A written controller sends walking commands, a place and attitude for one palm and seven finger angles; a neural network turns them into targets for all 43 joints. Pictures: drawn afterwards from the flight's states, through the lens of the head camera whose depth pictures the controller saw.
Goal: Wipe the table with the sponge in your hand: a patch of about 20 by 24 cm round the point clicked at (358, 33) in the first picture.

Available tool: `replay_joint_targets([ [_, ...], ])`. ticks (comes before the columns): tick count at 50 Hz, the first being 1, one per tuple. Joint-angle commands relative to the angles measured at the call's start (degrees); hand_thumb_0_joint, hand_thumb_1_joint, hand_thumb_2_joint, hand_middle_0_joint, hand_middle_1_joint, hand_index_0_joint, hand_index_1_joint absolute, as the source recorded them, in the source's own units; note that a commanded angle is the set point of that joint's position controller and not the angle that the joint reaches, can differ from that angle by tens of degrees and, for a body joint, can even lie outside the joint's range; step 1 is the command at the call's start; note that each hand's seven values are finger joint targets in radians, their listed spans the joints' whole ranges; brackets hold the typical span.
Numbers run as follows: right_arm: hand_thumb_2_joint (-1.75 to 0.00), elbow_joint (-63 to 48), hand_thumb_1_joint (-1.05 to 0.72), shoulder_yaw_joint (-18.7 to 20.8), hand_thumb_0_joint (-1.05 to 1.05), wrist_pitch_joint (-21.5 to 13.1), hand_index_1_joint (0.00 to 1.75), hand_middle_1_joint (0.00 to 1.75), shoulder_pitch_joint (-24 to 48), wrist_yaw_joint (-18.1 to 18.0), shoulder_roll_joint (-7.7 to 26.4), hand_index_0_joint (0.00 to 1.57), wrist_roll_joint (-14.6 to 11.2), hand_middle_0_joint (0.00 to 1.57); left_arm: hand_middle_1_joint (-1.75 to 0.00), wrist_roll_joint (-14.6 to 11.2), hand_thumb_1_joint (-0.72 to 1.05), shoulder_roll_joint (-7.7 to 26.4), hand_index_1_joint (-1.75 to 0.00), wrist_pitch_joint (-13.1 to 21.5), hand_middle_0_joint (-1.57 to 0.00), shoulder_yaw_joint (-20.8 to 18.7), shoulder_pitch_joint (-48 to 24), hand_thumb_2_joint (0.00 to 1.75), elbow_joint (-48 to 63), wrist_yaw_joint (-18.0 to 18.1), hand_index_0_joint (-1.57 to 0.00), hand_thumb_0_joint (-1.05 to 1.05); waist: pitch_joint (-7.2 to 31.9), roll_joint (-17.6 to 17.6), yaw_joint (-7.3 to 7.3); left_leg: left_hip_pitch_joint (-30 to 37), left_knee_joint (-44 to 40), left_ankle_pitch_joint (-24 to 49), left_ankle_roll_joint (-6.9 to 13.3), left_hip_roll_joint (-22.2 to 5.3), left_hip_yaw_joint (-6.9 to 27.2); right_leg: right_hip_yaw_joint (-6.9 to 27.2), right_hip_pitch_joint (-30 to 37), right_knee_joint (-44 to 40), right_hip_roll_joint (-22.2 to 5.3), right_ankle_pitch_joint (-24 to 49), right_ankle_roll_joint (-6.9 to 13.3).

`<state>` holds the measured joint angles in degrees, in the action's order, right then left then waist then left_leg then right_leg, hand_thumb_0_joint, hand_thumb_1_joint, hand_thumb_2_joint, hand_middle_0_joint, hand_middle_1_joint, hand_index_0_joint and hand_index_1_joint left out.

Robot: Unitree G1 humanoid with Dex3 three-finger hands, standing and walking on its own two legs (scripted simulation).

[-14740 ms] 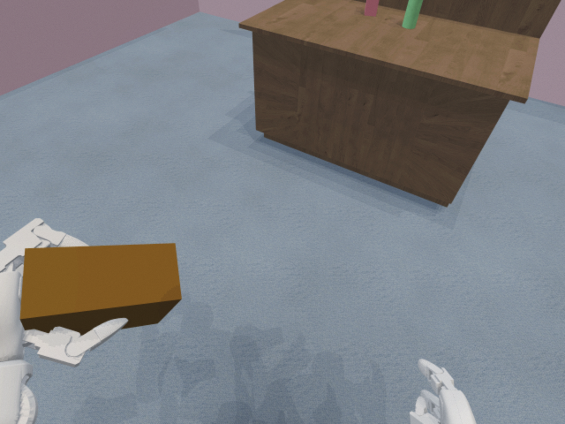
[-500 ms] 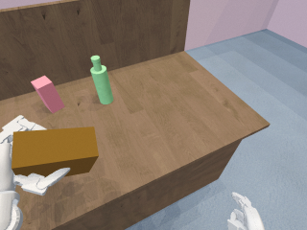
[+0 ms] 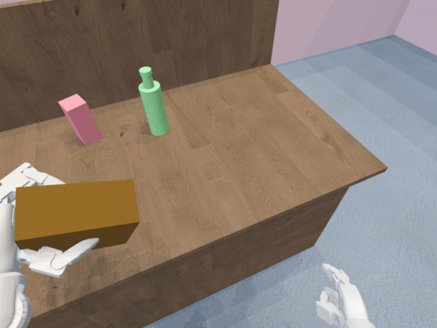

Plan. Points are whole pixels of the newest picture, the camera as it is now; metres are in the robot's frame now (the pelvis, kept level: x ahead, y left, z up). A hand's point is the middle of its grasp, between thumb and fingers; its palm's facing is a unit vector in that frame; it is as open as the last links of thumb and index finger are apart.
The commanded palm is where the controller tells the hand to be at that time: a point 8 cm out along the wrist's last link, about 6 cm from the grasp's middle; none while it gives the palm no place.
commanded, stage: come to a stop and stand still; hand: left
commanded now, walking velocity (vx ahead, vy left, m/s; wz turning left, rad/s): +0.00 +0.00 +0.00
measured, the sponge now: (98, 218) +0.23 +0.19 +0.14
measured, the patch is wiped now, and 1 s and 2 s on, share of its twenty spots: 0.00 0.00 0.00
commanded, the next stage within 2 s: none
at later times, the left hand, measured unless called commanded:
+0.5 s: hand (43, 256) +0.17 +0.23 +0.17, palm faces +0.35 -0.86 -0.38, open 9.9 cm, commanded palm +0.12 +0.28 +0.17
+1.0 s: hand out of the picture +0.04 +0.19 +0.16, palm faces +0.37 -0.82 -0.44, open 9.9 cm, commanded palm +0.01 +0.22 +0.17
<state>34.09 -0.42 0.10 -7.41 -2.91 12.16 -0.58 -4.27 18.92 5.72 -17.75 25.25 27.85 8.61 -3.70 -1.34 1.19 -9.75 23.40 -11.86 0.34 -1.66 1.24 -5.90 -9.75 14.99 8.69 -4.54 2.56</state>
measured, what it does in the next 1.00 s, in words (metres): walks backwards: right foot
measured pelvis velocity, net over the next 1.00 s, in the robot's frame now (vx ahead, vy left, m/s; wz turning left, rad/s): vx -0.16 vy -0.05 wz -0.06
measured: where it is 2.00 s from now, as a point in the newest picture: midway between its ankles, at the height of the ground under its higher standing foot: outside the picture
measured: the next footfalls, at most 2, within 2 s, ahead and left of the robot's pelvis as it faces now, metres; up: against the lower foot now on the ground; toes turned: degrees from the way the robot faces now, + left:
right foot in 0.82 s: +0.02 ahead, -0.05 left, +0.00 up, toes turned -4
left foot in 1.06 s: -0.14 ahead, +0.04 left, +0.00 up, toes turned +1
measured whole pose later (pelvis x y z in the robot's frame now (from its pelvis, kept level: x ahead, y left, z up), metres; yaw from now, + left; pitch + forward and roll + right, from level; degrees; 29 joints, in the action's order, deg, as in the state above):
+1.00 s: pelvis -0.16 -0.05 -0.01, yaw -3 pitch -5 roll +3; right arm 41.6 0.8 -2.1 -13.0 -2.5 11.7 -1.0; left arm -3.2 19.7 8.6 -21.7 31.7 26.4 6.5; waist -2.2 0.2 -0.3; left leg -21.1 53.2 -23.1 0.0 1.1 -2.1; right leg -8.5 -18.5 25.7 4.7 -11.0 -1.0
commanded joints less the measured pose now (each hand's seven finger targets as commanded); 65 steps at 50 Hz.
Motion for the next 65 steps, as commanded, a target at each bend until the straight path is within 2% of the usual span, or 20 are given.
replay_joint_targets([
  [1,-0.9,-10.48,-0.9,2.25,0.0,-2.44,0.3,0.3,4.78,-0.65,6.88,0.2,-0.02,0.2,-1.6,-0.07,0.1,10.4,-1.6,3.43,-1.2,-7.82,1.05,1.3,12.13,0.56,-1.2,0.0,10.68,-4.65,-1.08,-1.61,-1.73,1.76,2.07,-0.73,1.84,9.85,6.92,-2.74,-12.38,0.73,-7.11],
  [7,-0.9,-9.57,-0.9,2.44,0.0,-2.9,0.3,0.3,3.41,-0.93,7.32,0.2,-0.17,0.2,-1.6,0.11,0.1,10.02,-1.6,2.84,-1.2,-7.35,-0.22,1.3,9.08,0.65,-1.2,0.0,7.04,3.59,-1.66,0.45,4.32,-5.1,1.55,0.98,0.54,13.64,-4.54,-12.04,-13.92,-21.84,-8.15],
  [25,-0.9,-6.99,-0.9,2.64,0.0,-3.86,0.3,0.3,2.34,-1.3,8.0,0.2,0.85,0.2,-1.6,0.83,0.1,10.51,-1.6,3.84,-1.2,-7.43,-1.03,1.3,9.28,1.32,-1.2,0.0,7.51,-0.3,-2.15,-3.54,4.72,-9.74,1.06,1.82,2.06,9.58,-4.18,-7.11,-13.23,-25.35,-5.78],
  [33,-0.9,-5.04,-0.9,2.84,0.0,-4.19,0.3,0.3,1.68,-1.35,8.47,0.2,0.42,0.2,-1.6,0.77,0.1,11.15,-1.6,3.76,-1.2,-6.68,-6.73,1.3,11.8,0.99,-1.2,0.0,6.63,-1.16,-3.59,-0.88,4.49,-13.39,1.12,3.39,-0.91,4.32,-7.23,-6.11,-9.78,-25.95,-10.89],
  [35,-0.9,-6.42,-0.9,2.95,0.0,-4.46,0.3,0.3,2.43,-1.17,8.61,0.2,0.44,0.2,-1.6,1.05,0.1,10.52,-1.6,3.46,-1.2,-6.24,-7.26,1.3,12.15,0.56,-1.2,0.0,5.74,-9.6,-3.27,-15.85,-4.17,-20.41,3.9,-1.04,4.99,2.16,4.76,11.49,-5.97,-19.53,-11.19],
  [37,-0.9,-9.86,-0.9,3.4,0.0,-5.28,0.3,0.3,7.03,-0.42,7.77,0.2,1.87,0.2,-1.6,2.48,0.1,12.38,-1.6,2.62,-1.2,-9.56,-7.28,1.3,10.52,0.24,-1.2,0.0,2.68,-22.75,0.07,-53.61,-12.89,-33.26,8.49,-12.32,18.42,11.06,28.32,43.34,-7.07,-15.46,-5.69],
  [40,-0.9,-9.03,-0.9,4.79,0.0,-5.03,0.3,0.3,3.45,0.66,5.52,0.2,0.47,0.2,-1.6,2.76,0.1,14.1,-1.6,4.35,-1.2,-11.71,-3.6,1.3,9.17,-1.3,-1.2,0.0,4.44,0.97,2.31,-38.69,10.34,-20.16,1.61,-3.07,6.86,16.49,18.25,18.23,-13.15,-21.66,-3.27],
  [41,-0.9,-9.05,-0.9,5.44,0.0,-5.38,0.3,0.3,2.85,0.8,5.42,0.2,-0.4,0.2,-1.6,1.6,0.1,14.64,-1.6,4.78,-1.2,-12.33,-0.68,1.3,8.98,-1.07,-1.2,0.0,3.13,18.88,1.49,-23.07,31.5,-16.45,-0.5,3.42,0.98,23.15,-3.59,-2.89,-19.75,-33.93,-3.42],
  [42,-0.9,-8.25,-0.9,4.99,0.0,-5.62,0.3,0.3,3.88,0.22,6.9,0.2,-0.53,0.2,-1.6,0.67,0.1,15.25,-1.6,4.89,-1.2,-13.12,1.35,1.3,9.92,-0.92,-1.2,0.0,-0.46,21.97,-0.49,-18.68,42.72,-14.3,-0.79,5.1,1.2,29.68,-18.32,-10.75,-23.48,-40.53,-2.32],
  [46,-0.9,-3.99,-0.9,3.88,0.0,-5.08,0.3,0.3,2.02,0.62,6.74,0.2,-0.58,0.2,-1.6,0.54,0.1,13.69,-1.6,6.93,-1.2,-12.56,0.54,1.3,10.45,-1.37,-1.2,0.0,5.0,8.33,-3.82,-6.12,40.69,-8.21,-1.58,5.57,-5.97,18.08,-25.28,-16.16,-17.27,-44.92,-14.31],
  [50,-0.9,-3.6,-0.9,3.4,0.0,-8.68,0.3,0.3,1.98,-0.81,6.96,0.2,0.0,0.2,-1.6,1.5,0.1,10.56,-1.6,7.89,-1.2,-6.43,-8.52,1.3,16.36,-0.28,-1.2,0.0,7.34,6.65,-4.64,8.27,7.59,-17.25,2.97,5.85,-11.25,5.53,-13.97,-9.33,-13.75,-27.86,-12.01],
  [51,-0.9,-3.16,-0.9,3.34,0.0,-9.65,0.3,0.3,-0.18,-0.9,7.95,0.2,0.55,0.2,-1.6,1.51,0.1,9.8,-1.6,8.34,-1.2,-5.13,-10.61,1.3,17.83,-0.24,-1.2,0.0,6.92,-2.2,-6.06,10.4,-2.37,-17.46,5.57,2.85,-8.4,1.19,-11.58,3.38,-10.08,-20.76,-13.84],
  [52,-0.9,-4.01,-0.9,2.65,0.0,-10.1,0.3,0.3,0.91,-0.89,9.43,0.2,1.56,0.2,-1.6,1.08,0.1,9.87,-1.6,8.37,-1.2,-5.38,-10.21,1.3,15.12,0.19,-1.2,0.0,6.04,-20.79,-5.33,-0.25,-10.69,-22.93,12.14,-8.73,8.99,0.53,-9.44,37.72,-5.16,-15.33,-11.86],
  [53,-0.9,-7.99,-0.9,1.03,0.0,-10.74,0.3,0.3,4.87,-0.57,6.77,0.2,2.5,0.2,-1.6,1.55,0.1,12.02,-1.6,7.66,-1.2,-5.76,-9.63,1.3,13.09,0.97,-1.2,0.0,1.94,-26.39,-2.86,-15.28,-10.87,-19.44,15.7,-19.99,25.12,13.15,-13.23,63.97,-9.77,-23.57,-4.96],
  [55,-0.9,-6.31,-0.9,5.77,0.0,-10.63,0.3,0.3,4.98,0.94,9.34,0.2,0.97,0.2,-1.6,4.23,0.1,14.57,-1.6,7.0,-1.2,-10.62,-6.21,1.3,11.84,-0.73,-1.2,0.0,5.1,-5.49,1.96,-11.0,-5.67,-2.8,10.5,-13.88,5.86,11.42,-19.24,68.14,-8.65,-20.0,-2.03],
  [57,-0.9,-7.16,-0.9,4.92,0.0,-8.67,0.3,0.3,1.88,1.92,8.32,0.2,-0.04,0.2,-1.6,1.02,0.1,14.44,-1.6,7.11,-1.2,-11.97,2.35,1.3,9.12,-0.89,-1.2,0.0,5.47,-3.81,-0.58,-9.32,-4.84,-17.11,11.33,-9.99,11.32,7.97,-23.25,53.26,-9.5,-18.96,-2.67],
  [61,-0.9,-7.42,-0.9,4.0,0.0,-7.24,0.3,0.3,2.42,0.46,7.71,0.2,-0.6,0.2,-1.6,1.16,0.1,14.19,-1.6,8.04,-1.2,-13.04,1.13,1.3,13.25,0.59,-1.2,0.0,8.23,-1.05,-0.53,-19.63,6.05,-26.79,5.9,-5.49,6.4,1.89,5.16,11.63,-7.93,-18.95,-3.05],
  [62,-0.9,-6.56,-0.9,4.26,0.0,-6.78,0.3,0.3,1.87,0.58,7.31,0.2,-0.43,0.2,-1.6,1.56,0.1,14.43,-1.6,8.03,-1.2,-12.57,0.55,1.3,12.56,0.62,-1.2,0.0,8.55,7.8,-0.69,-25.35,20.04,-26.15,4.21,-0.22,1.11,7.68,9.56,6.95,-12.05,-20.78,-0.97],
  [63,-0.9,-7.2,-0.9,4.56,0.0,-6.16,0.3,0.3,2.35,1.11,6.43,0.2,-0.86,0.2,-1.6,1.85,0.1,15.11,-1.6,7.99,-1.2,-11.54,-0.8,1.3,12.8,0.28,-1.2,0.0,7.37,19.14,-1.57,-31.38,38.26,-21.84,2.35,3.53,-1.29,32.31,6.74,-1.46,-25.99,-31.76,4.7],
  [65,-0.9,-6.86,-0.9,4.81,0.0,-7.18,0.3,0.3,2.33,1.57,7.71,0.2,-0.95,0.2,-1.6,1.49,0.1,12.79,-1.6,8.55,-1.2,-9.2,-5.63,1.3,13.57,-0.19,-1.2,0.0,3.14,9.59,-1.78,-35.44,49.17,-10.94,0.12,0.62,3.05,38.73,1.36,-5.91,-31.04,-31.53,8.17],
])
